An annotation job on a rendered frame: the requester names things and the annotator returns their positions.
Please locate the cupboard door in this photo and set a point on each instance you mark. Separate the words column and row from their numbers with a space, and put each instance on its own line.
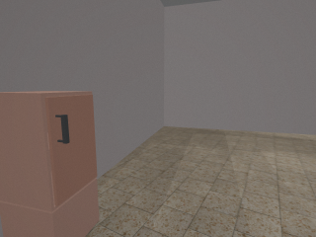
column 73, row 164

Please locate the handle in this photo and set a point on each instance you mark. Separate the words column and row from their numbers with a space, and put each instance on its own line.
column 64, row 129

